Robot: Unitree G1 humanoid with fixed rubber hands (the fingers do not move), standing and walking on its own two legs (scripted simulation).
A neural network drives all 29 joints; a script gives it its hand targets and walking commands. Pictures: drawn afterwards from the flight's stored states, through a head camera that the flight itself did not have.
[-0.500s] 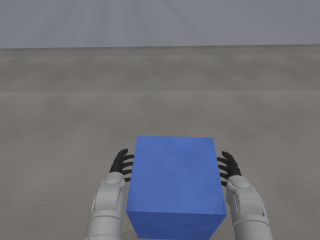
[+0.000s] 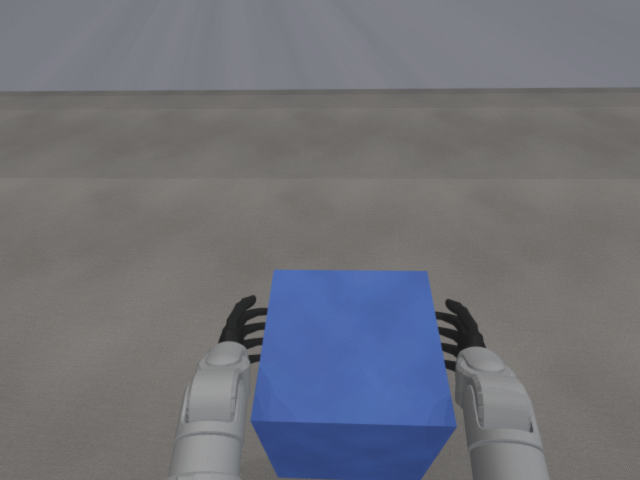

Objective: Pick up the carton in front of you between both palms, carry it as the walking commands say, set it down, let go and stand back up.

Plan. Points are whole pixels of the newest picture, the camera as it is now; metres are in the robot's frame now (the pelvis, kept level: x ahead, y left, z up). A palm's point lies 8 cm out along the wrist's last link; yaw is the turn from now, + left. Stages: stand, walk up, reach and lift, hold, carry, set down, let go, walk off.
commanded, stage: carry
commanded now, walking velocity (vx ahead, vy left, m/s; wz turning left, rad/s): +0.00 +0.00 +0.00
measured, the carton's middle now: (348, 379) +0.30 +0.00 -0.04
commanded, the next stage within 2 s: hold in 0.46 s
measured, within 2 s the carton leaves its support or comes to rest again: neither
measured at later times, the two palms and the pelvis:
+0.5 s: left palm (231, 356) +0.29 +0.15 +0.04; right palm (468, 361) +0.28 -0.15 +0.04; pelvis -0.01 +0.00 +0.00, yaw +0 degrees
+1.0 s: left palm (266, 340) +0.34 +0.12 +0.00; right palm (479, 363) +0.30 -0.18 +0.00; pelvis -0.03 +0.00 -0.02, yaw -5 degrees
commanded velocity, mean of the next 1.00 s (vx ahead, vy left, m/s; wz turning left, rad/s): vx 0.00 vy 0.00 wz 0.00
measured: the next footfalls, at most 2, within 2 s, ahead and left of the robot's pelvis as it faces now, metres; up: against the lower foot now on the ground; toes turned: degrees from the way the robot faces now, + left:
none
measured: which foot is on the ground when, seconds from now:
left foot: down 0.00-1.00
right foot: down 0.00-1.00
